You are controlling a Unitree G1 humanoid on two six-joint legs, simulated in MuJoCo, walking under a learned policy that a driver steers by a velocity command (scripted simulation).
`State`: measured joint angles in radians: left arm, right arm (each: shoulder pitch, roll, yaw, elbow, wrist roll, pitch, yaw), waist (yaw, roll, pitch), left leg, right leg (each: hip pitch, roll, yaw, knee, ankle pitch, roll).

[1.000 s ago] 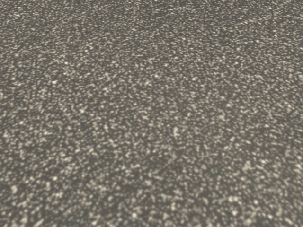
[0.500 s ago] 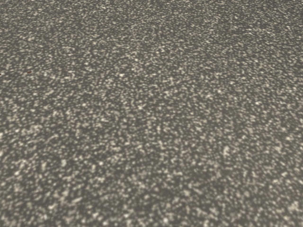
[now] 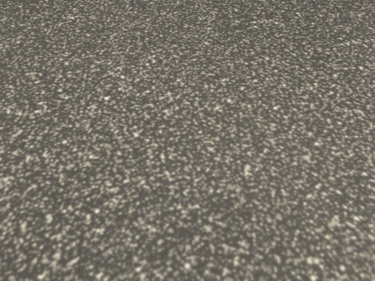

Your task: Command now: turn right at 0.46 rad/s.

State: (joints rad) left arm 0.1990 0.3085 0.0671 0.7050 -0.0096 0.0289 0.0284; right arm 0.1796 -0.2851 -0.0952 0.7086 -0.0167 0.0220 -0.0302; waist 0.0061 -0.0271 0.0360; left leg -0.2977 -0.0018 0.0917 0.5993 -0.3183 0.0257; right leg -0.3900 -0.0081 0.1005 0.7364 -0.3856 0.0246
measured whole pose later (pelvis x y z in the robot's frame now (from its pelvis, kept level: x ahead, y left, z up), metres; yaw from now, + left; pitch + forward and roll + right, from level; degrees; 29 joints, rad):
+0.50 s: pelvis -0.02 -0.06 +0.02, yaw -17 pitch +3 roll +2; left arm 0.20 0.30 0.06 0.61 0.00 0.02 0.02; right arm 0.12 -0.32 -0.10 0.70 -0.01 0.02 -0.04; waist 0.01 0.03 0.04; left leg -0.58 0.00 -0.04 1.08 -0.35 -0.08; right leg -0.31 0.04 0.07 0.47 -0.21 -0.06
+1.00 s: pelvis +0.01 -0.03 +0.01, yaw -19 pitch +0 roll +0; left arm 0.17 0.26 0.05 0.66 0.02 0.01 0.02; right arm 0.16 -0.25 -0.04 0.69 0.01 -0.01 0.00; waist 0.00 -0.01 0.04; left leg -0.26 -0.05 -0.10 0.55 -0.28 0.01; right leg -0.25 0.05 0.08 0.53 -0.28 -0.01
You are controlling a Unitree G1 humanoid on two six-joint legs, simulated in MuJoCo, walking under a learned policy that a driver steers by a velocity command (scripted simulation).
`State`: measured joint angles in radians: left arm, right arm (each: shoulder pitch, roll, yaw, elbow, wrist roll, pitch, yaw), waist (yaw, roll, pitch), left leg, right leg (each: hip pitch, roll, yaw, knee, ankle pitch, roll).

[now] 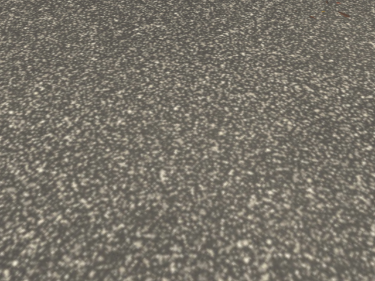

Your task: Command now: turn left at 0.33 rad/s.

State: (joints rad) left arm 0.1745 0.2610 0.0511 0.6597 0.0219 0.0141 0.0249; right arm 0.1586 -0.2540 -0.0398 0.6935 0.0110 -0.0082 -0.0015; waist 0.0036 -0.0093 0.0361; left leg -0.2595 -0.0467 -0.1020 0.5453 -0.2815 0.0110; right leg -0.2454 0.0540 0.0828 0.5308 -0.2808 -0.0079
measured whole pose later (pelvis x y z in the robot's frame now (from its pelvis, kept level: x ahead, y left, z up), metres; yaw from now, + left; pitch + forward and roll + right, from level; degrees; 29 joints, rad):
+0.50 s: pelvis +0.03 +0.06 -0.01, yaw +16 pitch +2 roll -1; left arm 0.20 0.32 0.08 0.68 0.01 0.00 0.03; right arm 0.15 -0.31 -0.06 0.57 0.00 0.01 0.02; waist 0.03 -0.03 0.06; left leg -0.43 -0.04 -0.03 0.64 -0.28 0.06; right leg -0.44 -0.04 0.03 1.10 -0.59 0.07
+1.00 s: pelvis +0.09 +0.06 +0.00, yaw +28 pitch +1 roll +0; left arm 0.18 0.25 0.03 0.70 0.01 -0.02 0.01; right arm 0.19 -0.29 -0.04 0.63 -0.01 0.03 -0.02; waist 0.00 0.04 0.00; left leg -0.33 -0.08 -0.12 0.68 -0.43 -0.02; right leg -0.24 0.02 0.05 0.48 -0.26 -0.02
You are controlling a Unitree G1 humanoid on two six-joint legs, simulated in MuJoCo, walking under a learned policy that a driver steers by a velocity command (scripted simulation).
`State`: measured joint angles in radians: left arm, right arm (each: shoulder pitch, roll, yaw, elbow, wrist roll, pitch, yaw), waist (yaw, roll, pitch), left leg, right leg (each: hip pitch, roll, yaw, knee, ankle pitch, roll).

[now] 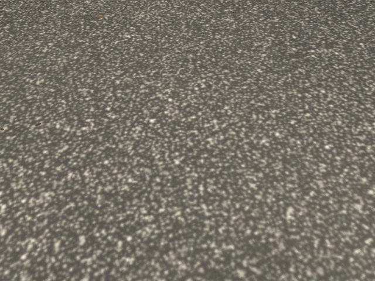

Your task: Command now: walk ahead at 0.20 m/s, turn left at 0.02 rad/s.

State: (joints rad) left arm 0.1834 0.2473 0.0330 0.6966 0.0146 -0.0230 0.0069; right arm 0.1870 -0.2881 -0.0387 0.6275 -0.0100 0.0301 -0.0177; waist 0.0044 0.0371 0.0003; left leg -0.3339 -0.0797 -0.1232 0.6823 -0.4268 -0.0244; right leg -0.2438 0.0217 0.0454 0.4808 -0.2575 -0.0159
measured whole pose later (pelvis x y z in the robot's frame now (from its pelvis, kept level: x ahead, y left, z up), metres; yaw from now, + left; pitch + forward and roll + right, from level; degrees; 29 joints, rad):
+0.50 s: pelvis +0.15 +0.01 +0.00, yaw -14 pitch +2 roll +1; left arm 0.17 0.30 0.05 0.64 -0.02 -0.04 -0.04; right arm 0.39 -0.27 -0.06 0.79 0.00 -0.08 -0.01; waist -0.08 -0.05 0.03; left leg 0.07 -0.01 0.13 0.23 -0.33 0.01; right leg -0.70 -0.08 0.03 0.84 -0.07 0.02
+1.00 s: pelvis +0.41 -0.11 +0.01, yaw -31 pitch +1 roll +0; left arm 0.32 0.30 0.05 0.69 -0.02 -0.05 0.00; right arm 0.08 -0.31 -0.03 0.65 -0.01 -0.09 0.00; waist 0.07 0.04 0.05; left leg -0.67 0.08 -0.11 0.67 0.04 -0.08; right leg -0.14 0.13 0.14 0.37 -0.24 -0.09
